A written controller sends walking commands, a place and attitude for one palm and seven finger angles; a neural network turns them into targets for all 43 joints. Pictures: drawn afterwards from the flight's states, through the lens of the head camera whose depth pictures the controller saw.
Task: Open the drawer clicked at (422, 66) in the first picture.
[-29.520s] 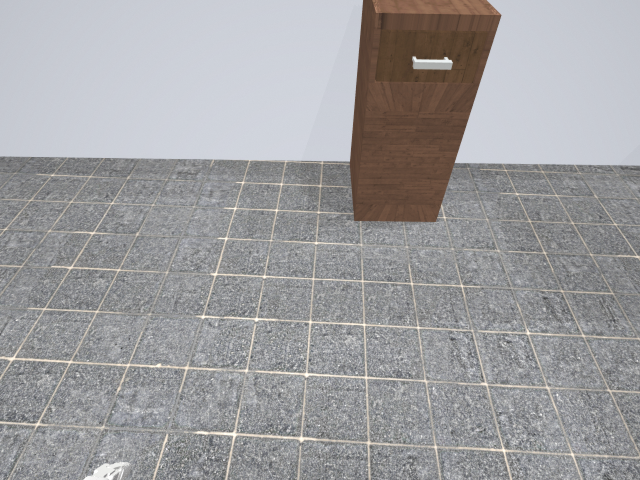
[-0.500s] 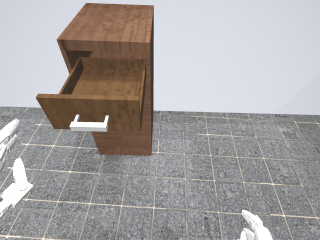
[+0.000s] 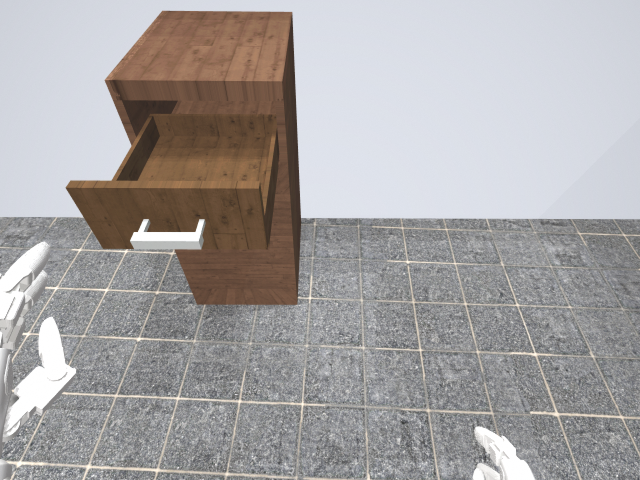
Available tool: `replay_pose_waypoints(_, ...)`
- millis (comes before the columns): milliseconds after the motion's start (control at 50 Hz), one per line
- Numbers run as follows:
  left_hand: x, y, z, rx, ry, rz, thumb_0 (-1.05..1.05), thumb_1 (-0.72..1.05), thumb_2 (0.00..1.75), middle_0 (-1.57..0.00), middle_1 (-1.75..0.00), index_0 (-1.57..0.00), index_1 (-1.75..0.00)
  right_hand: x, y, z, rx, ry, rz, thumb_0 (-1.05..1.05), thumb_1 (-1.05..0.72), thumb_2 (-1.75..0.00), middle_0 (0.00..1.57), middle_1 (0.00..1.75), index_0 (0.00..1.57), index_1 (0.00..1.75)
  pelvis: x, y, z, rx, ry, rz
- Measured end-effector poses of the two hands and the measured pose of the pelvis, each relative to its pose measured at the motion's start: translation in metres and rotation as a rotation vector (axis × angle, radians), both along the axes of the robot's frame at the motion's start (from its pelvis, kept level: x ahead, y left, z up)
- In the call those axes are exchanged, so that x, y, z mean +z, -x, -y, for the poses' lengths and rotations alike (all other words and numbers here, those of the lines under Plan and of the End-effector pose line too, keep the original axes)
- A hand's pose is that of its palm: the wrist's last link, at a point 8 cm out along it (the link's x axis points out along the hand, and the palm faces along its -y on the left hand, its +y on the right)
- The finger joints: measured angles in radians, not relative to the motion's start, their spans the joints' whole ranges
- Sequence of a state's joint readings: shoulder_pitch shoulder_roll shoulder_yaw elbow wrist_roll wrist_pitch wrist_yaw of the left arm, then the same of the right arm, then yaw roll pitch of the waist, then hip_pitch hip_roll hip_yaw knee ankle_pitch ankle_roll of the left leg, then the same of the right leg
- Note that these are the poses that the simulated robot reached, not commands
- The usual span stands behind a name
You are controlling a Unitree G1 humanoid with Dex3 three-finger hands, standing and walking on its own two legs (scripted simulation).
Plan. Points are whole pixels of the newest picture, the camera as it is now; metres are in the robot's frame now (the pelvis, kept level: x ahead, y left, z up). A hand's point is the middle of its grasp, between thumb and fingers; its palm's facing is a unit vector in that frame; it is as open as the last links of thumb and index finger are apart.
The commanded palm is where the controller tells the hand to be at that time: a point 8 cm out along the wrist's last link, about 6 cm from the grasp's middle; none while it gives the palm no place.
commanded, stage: stop stepping back and stand still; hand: left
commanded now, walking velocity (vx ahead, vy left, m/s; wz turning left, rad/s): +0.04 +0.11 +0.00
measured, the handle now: (170, 232) +0.53 +0.29 -0.04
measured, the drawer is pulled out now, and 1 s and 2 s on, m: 0.30 0.30 0.30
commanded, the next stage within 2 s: let the arm hang, fingers relaxed in 0.08 s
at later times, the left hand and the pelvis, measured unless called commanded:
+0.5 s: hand out of the picture +0.06 +0.21 -0.17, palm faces +0.06 -0.98 -0.18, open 7.1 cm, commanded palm none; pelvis +0.00 +0.03 -0.01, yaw +1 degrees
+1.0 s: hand out of the picture -0.02 +0.22 -0.18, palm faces +0.02 -0.98 -0.22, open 7.3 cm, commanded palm none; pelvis +0.01 +0.05 +0.00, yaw +0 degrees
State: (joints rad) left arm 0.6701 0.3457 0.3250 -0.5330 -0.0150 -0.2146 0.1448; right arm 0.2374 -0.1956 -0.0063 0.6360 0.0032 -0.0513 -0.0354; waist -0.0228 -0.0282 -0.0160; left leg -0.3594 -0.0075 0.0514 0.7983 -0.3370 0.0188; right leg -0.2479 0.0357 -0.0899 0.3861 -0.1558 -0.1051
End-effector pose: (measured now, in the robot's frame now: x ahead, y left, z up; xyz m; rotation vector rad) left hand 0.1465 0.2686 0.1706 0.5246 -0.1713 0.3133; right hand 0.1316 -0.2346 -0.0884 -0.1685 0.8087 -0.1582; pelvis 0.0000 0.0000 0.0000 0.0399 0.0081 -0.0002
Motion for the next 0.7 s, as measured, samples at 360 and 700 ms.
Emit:
replay_pose_waypoints(360,-0.227,-0.002,-0.031,0.141,0.311,-0.855,0.01,0.91,0.90,-0.19,-0.30,-0.20,-0.30,-0.032,-0.015,-0.021,0.069,-0.004,-0.097,0.01,-0.91,-0.90,0.20,0.30,0.20,0.30,-0.014,-0.010,-0.031,0.023,0.033,0.006)
replay_pose_waypoints(700,-0.312,0.183,-0.019,0.359,0.522,-1.538,0.00,0.95,0.90,-0.20,-0.30,-0.20,-0.30,-0.051,0.118,-0.043,-0.026,0.006,-0.561,0.00,-0.94,-0.90,0.20,0.30,0.20,0.30,-0.002,-0.003,-0.045,0.014,0.047,0.037)
